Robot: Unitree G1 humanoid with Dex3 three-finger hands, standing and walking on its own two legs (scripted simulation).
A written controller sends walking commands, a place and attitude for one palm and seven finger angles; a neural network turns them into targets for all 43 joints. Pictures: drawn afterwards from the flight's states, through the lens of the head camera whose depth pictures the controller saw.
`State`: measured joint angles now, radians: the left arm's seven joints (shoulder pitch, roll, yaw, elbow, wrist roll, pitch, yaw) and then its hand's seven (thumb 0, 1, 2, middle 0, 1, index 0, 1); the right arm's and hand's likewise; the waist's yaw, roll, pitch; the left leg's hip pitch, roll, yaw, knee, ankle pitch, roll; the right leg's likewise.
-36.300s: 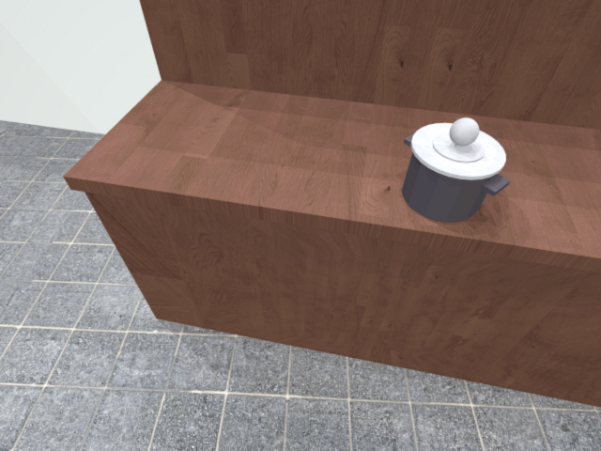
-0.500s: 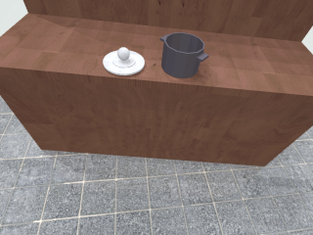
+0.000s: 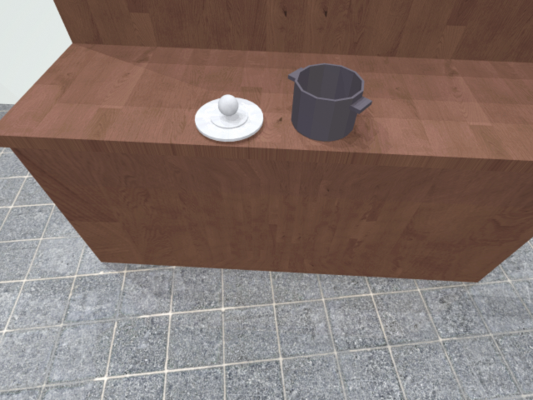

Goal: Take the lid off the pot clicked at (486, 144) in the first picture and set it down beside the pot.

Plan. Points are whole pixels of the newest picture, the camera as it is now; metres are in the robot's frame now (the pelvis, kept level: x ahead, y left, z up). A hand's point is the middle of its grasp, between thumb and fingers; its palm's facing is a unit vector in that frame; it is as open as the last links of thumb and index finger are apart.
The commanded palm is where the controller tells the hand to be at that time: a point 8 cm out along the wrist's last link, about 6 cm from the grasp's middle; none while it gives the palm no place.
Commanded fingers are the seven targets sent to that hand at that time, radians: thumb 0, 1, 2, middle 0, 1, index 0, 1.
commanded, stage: stop stepping back and stand still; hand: left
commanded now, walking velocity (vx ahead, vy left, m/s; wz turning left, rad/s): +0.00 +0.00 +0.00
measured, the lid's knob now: (228, 105) +0.76 +0.13 -0.01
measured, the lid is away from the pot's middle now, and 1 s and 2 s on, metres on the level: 0.25 0.25 0.25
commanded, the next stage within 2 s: let the arm hang, fingers relaxed in 0.18 s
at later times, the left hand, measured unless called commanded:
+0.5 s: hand out of the picture +0.01 +0.18 -0.18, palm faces +0.02 -0.98 -0.19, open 7.3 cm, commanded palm none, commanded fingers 0.00 0.90 0.90 -0.20 -0.30 -0.20 -0.30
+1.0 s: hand out of the picture +0.01 +0.17 -0.18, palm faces +0.03 -0.98 -0.19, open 7.3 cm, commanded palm none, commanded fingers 0.00 0.90 0.90 -0.20 -0.30 -0.20 -0.30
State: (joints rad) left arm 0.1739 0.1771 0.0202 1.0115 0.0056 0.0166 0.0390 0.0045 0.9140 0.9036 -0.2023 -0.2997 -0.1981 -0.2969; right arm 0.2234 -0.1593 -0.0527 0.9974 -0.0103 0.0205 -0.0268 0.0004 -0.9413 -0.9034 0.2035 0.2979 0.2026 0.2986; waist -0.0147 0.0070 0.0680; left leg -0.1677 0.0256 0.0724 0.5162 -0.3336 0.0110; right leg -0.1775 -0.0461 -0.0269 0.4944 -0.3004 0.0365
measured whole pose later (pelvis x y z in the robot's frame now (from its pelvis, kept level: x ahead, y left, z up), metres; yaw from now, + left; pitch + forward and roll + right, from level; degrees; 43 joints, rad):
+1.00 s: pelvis +0.00 +0.00 +0.00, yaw -1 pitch -1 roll -1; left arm 0.25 0.14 0.03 1.13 0.01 0.00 0.05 0.01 0.93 0.90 -0.20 -0.30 -0.20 -0.30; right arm 0.29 -0.11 -0.05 1.10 -0.01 0.00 -0.04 0.01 -0.92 -0.90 0.20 0.30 0.20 0.30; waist -0.02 -0.01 0.07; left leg -0.13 0.03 0.08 0.49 -0.33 0.01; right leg -0.15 -0.04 -0.02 0.46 -0.29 0.04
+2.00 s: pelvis +0.00 -0.01 +0.00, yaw +0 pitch -1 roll +0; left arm 0.26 0.13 0.03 1.13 0.01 0.00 0.05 0.01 0.93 0.90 -0.20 -0.30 -0.20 -0.30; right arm 0.30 -0.10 -0.04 1.11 -0.01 0.00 -0.04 0.01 -0.91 -0.90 0.20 0.30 0.20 0.30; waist -0.02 0.00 0.08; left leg -0.13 0.04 0.07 0.47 -0.31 0.00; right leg -0.14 -0.03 -0.03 0.45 -0.28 0.03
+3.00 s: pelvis +0.00 -0.01 +0.00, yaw +0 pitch -2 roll +0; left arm 0.27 0.12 0.03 1.14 0.01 0.00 0.05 0.01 0.93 0.90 -0.20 -0.30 -0.20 -0.30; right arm 0.31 -0.09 -0.04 1.11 -0.01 0.00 -0.04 0.00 -0.91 -0.90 0.20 0.30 0.20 0.30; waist -0.01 0.00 0.08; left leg -0.13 0.04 0.07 0.47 -0.30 0.00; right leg -0.14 -0.03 -0.03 0.45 -0.27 0.02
